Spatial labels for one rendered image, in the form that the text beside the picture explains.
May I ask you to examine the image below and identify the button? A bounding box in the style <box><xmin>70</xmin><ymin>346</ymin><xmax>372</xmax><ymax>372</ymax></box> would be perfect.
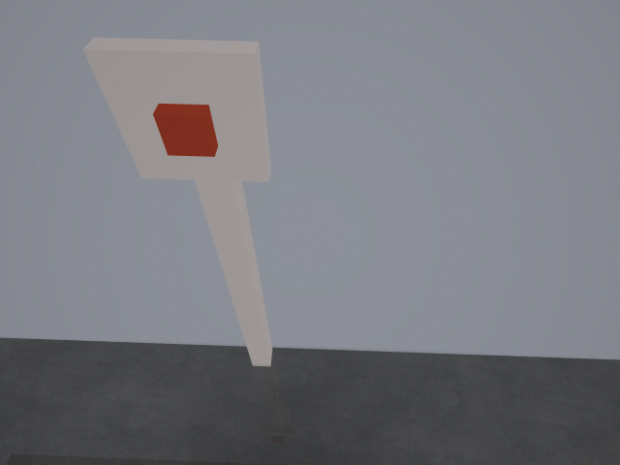
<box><xmin>153</xmin><ymin>104</ymin><xmax>218</xmax><ymax>157</ymax></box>

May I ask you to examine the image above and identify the panel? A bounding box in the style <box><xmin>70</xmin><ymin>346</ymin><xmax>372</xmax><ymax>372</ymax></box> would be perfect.
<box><xmin>83</xmin><ymin>38</ymin><xmax>272</xmax><ymax>366</ymax></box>

